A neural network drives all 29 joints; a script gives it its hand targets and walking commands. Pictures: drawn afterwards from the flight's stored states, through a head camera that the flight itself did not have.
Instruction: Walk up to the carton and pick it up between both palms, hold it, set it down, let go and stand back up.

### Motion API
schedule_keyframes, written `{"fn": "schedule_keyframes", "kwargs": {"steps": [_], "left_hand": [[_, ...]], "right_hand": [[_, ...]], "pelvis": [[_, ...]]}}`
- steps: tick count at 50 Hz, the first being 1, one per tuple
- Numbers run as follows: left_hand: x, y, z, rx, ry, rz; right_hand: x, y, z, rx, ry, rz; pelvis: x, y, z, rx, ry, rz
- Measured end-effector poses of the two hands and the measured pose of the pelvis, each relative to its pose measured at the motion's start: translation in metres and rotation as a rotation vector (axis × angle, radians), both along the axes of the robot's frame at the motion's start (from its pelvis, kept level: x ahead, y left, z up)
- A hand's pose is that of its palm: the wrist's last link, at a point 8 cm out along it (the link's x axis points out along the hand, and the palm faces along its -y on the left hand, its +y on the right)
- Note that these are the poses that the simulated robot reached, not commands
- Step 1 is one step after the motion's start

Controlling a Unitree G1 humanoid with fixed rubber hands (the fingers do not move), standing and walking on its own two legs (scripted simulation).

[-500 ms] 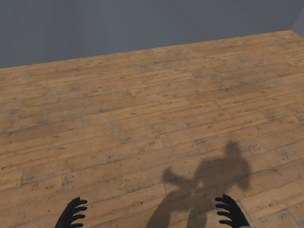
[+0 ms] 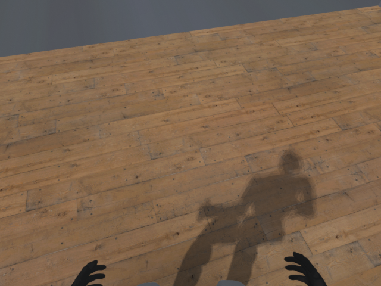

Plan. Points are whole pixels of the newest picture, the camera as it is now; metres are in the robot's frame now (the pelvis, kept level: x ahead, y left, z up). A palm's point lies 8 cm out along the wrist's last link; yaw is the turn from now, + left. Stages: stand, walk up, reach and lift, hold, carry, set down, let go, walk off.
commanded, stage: stand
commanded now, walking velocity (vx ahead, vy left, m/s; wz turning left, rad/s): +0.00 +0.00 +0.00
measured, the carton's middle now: out of the picture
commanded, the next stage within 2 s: walk up in 1.74 s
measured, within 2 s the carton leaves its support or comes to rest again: neither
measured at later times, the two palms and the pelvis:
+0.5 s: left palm out of the picture +0.12 +0.24 -0.10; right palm out of the picture +0.13 -0.26 -0.09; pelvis +0.00 +0.00 +0.00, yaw +0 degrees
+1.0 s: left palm out of the picture +0.11 +0.24 -0.11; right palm out of the picture +0.11 -0.27 -0.09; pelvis -0.01 +0.00 +0.00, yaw +0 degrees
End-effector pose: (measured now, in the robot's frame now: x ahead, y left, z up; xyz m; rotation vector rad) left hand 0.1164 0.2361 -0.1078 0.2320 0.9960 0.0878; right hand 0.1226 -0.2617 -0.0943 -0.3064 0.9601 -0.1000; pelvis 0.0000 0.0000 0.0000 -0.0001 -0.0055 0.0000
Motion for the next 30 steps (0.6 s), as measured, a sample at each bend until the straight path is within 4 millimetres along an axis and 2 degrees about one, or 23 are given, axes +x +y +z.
{"fn": "schedule_keyframes", "kwargs": {"steps": [12, 30], "left_hand": [[0.0031, 0.0004, 0.0031, 0.000, -0.028, 0.002], [0.0020, 0.0008, 0.0053, 0.000, -0.055, 0.005]], "right_hand": [[0.0065, -0.0004, 0.0050, -0.001, -0.044, 0.001], [0.0008, -0.0025, 0.0051, -0.002, -0.050, -0.008]], "pelvis": [[-0.0003, 0.0000, 0.0000, 0.000, 0.000, 0.000], [-0.0026, -0.0001, 0.0000, 0.000, -0.004, 0.000]]}}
